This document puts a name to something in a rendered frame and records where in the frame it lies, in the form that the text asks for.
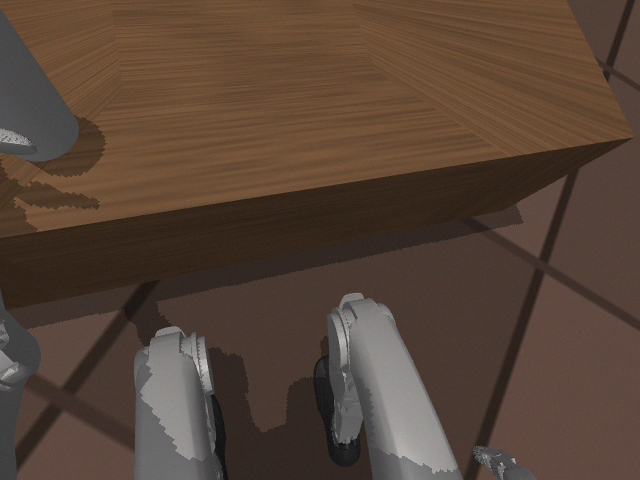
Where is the left robot foot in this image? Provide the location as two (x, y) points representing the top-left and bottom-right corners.
(211, 394), (228, 480)

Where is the left robot hand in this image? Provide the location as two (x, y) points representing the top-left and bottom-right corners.
(0, 128), (37, 155)

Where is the bottle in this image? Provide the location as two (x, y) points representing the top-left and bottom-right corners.
(0, 9), (79, 161)

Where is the left robot arm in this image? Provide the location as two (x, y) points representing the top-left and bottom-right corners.
(0, 290), (41, 480)

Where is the right robot foot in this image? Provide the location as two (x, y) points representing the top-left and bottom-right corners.
(313, 355), (361, 467)

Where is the right robot hand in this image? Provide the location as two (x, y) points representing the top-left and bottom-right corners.
(473, 446), (537, 480)

